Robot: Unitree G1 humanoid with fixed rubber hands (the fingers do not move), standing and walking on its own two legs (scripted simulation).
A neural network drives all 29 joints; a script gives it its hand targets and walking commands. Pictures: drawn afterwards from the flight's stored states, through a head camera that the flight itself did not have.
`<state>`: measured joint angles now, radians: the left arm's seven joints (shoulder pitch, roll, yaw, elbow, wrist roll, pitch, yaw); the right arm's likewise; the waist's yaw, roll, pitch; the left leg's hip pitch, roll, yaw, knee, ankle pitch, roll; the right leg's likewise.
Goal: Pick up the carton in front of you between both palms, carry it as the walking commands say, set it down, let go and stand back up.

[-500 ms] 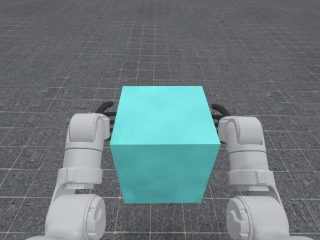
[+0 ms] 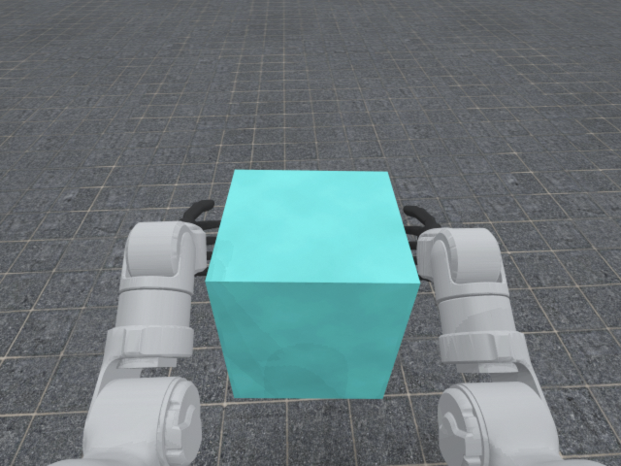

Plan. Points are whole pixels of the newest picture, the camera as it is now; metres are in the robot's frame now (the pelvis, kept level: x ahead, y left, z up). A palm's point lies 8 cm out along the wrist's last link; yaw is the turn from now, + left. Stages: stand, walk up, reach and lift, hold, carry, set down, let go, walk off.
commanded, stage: carry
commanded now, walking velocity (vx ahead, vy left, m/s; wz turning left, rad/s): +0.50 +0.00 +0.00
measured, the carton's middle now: (309, 286) +0.35 +0.00 +0.06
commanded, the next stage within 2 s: none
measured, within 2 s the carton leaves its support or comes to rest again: neither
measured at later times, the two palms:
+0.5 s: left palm (210, 161) +0.60 +0.16 +0.11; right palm (379, 156) +0.60 -0.14 +0.11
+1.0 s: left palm (245, 106) +0.84 +0.12 +0.09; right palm (378, 107) +0.83 -0.18 +0.09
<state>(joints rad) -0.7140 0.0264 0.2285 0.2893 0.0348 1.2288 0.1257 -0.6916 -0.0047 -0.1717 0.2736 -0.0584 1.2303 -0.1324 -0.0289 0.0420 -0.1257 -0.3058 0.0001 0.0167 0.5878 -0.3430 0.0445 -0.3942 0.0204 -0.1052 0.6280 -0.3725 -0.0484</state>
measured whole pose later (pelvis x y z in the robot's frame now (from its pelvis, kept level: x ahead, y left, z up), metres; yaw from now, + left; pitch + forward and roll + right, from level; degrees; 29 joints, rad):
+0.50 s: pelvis +0.23 +0.01 -0.01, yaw -2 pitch +4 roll +1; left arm -0.68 0.00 0.24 0.11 0.04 1.21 0.13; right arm -0.70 0.02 -0.22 0.14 -0.07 1.21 -0.13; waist 0.02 -0.03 -0.02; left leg -0.50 -0.01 0.19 0.49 -0.06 0.09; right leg -0.09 -0.03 -0.05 0.68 -0.49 -0.01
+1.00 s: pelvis +0.56 -0.03 -0.01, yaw +0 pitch +2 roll -2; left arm -0.22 -0.14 0.12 -0.28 0.12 1.21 0.09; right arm -0.20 0.13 -0.15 -0.30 -0.12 1.22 -0.09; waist 0.01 0.05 -0.12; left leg 0.01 0.07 0.10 0.63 -0.50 -0.01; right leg -0.46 -0.01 -0.24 0.52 -0.11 -0.08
